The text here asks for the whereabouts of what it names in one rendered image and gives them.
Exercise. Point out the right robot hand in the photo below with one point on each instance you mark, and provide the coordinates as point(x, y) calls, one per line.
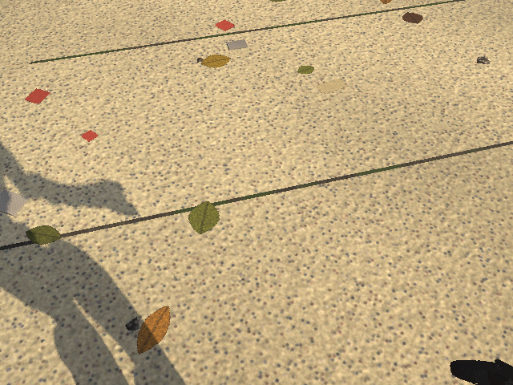
point(483, 372)

